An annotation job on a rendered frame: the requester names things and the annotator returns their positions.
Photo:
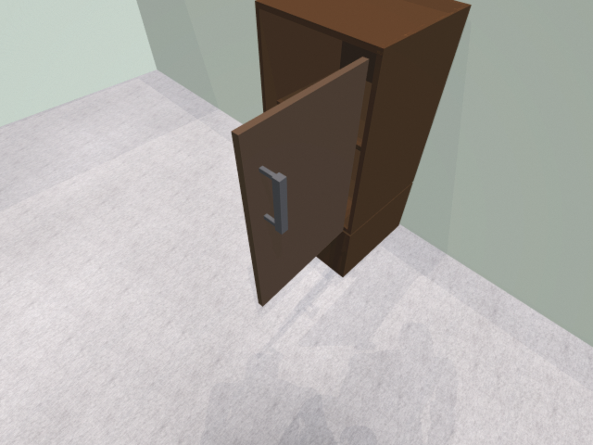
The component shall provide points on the handle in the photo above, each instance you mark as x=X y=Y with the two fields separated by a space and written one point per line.
x=279 y=192

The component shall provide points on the cupboard door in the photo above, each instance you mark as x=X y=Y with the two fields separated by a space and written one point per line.
x=311 y=139

